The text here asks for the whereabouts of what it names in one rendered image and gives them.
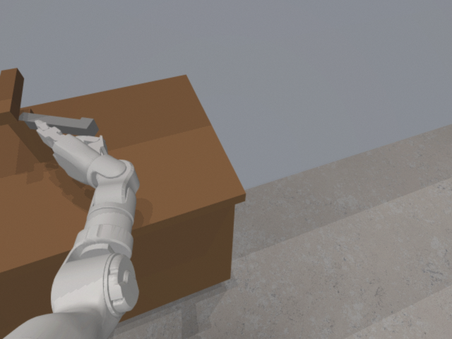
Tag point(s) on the tap lever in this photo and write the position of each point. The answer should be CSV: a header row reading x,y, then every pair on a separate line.
x,y
79,127

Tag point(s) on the robot left hand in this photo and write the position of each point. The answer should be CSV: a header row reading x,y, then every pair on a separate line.
x,y
73,153

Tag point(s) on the counter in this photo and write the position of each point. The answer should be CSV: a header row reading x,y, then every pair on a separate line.
x,y
184,219

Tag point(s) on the left robot upper arm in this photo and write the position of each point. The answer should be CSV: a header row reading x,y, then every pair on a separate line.
x,y
89,298

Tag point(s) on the left robot forearm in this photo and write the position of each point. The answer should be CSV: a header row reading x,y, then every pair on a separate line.
x,y
111,215

